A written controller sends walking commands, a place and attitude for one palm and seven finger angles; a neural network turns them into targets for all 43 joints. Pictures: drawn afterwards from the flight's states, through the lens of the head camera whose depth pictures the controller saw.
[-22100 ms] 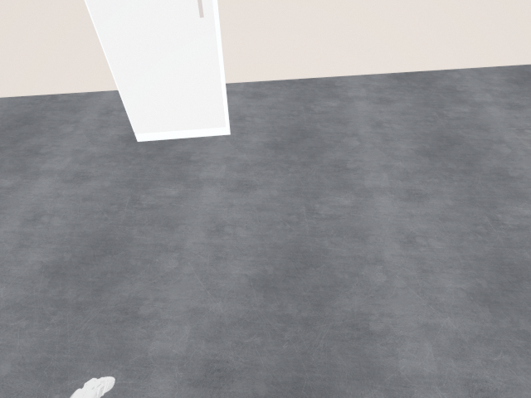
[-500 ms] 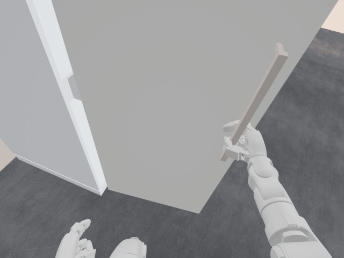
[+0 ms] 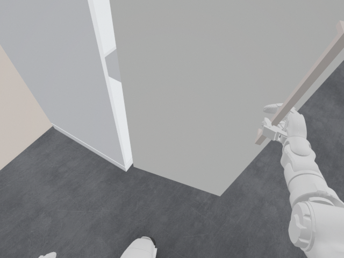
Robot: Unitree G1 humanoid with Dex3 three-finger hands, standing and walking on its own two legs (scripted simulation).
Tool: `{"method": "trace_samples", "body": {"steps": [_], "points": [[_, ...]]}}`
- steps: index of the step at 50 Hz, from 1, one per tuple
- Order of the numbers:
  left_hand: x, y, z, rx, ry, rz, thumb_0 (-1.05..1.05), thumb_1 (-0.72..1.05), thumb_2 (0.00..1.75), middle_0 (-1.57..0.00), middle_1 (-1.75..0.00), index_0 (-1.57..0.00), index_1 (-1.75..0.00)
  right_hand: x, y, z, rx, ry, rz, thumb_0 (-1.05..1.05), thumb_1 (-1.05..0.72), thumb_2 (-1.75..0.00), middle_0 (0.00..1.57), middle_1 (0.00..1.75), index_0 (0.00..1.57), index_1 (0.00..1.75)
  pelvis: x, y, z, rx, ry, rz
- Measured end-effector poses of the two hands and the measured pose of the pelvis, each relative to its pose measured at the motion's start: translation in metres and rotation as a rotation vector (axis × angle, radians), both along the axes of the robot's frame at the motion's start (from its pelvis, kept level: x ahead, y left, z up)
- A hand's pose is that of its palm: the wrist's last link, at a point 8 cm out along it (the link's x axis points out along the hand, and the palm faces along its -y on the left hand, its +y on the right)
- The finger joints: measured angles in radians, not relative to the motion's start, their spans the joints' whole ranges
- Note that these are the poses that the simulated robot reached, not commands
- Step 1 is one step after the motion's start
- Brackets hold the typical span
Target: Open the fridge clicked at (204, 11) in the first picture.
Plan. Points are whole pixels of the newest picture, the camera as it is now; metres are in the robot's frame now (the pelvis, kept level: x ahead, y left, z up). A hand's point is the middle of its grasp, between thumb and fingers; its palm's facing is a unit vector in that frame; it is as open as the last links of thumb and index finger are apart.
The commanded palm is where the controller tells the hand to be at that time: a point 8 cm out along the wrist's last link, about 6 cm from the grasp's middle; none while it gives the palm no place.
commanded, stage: stop walking and hold the door back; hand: right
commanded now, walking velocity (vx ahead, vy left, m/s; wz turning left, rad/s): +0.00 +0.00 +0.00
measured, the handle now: (289, 98) +0.49 -0.18 +0.12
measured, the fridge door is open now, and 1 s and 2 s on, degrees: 78 72 71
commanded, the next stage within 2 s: loosen the grip on the handle in 0.12 s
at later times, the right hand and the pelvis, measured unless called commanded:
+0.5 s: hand (270, 122) +0.47 -0.16 +0.05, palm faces +0.09 +0.97 -0.21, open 9.0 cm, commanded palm +0.43 -0.21 +0.06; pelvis +0.01 -0.01 -0.02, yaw +4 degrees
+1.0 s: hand (271, 122) +0.49 -0.18 +0.03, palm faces +0.09 +0.97 -0.22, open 14.2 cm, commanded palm +0.45 -0.24 +0.05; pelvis +0.05 -0.04 -0.02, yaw +4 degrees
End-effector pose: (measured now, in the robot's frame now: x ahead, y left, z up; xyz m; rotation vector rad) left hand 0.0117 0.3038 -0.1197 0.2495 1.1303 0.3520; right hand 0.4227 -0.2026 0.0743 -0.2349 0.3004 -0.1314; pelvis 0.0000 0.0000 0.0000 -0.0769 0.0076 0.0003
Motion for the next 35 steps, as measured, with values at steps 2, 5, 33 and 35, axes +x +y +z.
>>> {"method": "trace_samples", "body": {"steps": [2, 5, 33, 35], "points": [[0.0, -0.005, -0.001, 0.01, 0.001, 0.004, 0.0, 0.9, 0.9, -0.2, -0.3, -0.2, -0.3, 0.003, -0.002, -0.001, 0.021, -0.027, 0.019, 0.03, -0.69, -0.8, 0.33, 1.31, 0.49, 1.4, -0.002, -0.003, -0.005, 0.016, -0.008, 0.004], [0.004, -0.018, -0.005, -0.029, 0.013, 0.004, 0.0, 0.9, 0.9, -0.2, -0.3, -0.2, -0.3, 0.003, -0.003, -0.002, 0.028, -0.03, 0.026, 0.03, -0.69, -0.8, 0.33, 1.31, 0.48, 1.4, 0.004, -0.001, -0.006, 0.024, -0.011, 0.019], [0.09, -0.059, 0.024, -0.046, -0.262, -0.111, 0.01, 0.9, 0.9, -0.21, -0.3, -0.2, -0.3, 0.027, -0.016, -0.012, 0.04, -0.052, 0.029, 0.0, 0.37, -0.28, 0.35, 1.29, 0.45, 1.34, 0.022, -0.024, -0.015, 0.06, 0.11, 0.056], [0.091, -0.064, 0.023, -0.048, -0.248, -0.108, 0.01, 0.9, 0.9, -0.21, -0.3, -0.2, -0.3, 0.031, -0.017, -0.012, 0.033, -0.048, 0.031, 0.0, 0.43, -0.25, 0.34, 1.27, 0.45, 1.31, 0.025, -0.027, -0.015, 0.064, 0.114, 0.054]]}}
